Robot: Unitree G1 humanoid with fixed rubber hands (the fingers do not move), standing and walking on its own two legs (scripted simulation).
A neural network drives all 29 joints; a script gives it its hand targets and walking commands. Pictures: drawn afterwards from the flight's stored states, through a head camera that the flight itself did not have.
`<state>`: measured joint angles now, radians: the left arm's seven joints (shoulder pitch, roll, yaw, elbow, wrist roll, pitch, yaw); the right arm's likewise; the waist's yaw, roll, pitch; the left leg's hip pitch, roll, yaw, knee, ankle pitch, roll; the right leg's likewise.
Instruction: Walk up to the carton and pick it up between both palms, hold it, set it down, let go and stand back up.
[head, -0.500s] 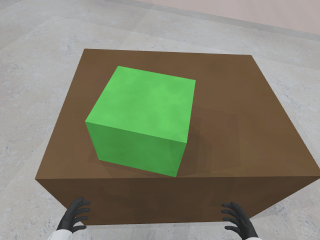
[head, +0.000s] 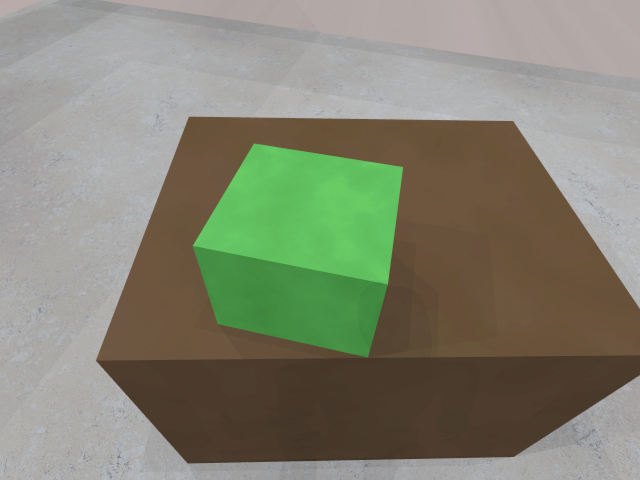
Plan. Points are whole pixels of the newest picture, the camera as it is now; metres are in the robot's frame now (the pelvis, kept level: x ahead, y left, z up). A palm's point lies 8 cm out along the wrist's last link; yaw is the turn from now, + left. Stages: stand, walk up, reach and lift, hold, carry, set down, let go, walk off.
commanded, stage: stand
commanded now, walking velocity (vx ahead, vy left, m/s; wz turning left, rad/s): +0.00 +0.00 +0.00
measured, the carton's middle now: (308, 246) +0.47 +0.01 -0.02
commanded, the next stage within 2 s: none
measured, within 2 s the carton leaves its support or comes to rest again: neither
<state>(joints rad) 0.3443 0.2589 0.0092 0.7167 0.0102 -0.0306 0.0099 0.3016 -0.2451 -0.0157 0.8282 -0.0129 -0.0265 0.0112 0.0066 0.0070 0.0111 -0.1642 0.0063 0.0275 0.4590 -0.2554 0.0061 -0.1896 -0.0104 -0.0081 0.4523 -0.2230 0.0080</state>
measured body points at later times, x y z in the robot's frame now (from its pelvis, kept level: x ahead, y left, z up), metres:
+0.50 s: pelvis -0.03 +0.01 +0.00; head -0.04 +0.00 +0.45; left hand -0.01 +0.26 -0.13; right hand +0.01 -0.25 -0.14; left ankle +0.00 +0.11 -0.74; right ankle +0.01 -0.12 -0.74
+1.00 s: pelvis -0.02 -0.01 +0.00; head -0.03 -0.01 +0.45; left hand -0.01 +0.24 -0.14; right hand -0.01 -0.26 -0.15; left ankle +0.00 +0.11 -0.74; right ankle +0.01 -0.12 -0.74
